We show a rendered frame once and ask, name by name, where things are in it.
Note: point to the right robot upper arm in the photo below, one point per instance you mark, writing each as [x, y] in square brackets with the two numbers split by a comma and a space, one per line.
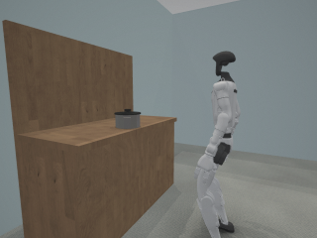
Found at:
[238, 110]

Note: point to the table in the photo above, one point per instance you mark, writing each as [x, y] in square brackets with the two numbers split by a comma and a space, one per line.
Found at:
[80, 176]

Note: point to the left robot hand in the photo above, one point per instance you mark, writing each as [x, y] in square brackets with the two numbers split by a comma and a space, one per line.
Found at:
[206, 163]

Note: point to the left robot forearm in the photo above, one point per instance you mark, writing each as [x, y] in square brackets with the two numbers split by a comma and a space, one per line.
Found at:
[220, 130]

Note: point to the robot left shin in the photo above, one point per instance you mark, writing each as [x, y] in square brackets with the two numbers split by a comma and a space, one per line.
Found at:
[209, 215]

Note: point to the lid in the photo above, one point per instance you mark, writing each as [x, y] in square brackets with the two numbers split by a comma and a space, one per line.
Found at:
[127, 113]

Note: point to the pot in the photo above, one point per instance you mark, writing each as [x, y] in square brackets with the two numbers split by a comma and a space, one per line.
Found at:
[128, 121]

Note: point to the right robot forearm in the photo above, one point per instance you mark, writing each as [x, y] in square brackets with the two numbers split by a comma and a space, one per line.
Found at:
[234, 127]

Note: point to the robot torso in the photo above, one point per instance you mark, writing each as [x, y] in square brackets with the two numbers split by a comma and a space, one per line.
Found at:
[227, 139]

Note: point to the left robot upper arm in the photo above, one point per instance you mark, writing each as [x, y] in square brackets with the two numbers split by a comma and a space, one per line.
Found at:
[221, 90]

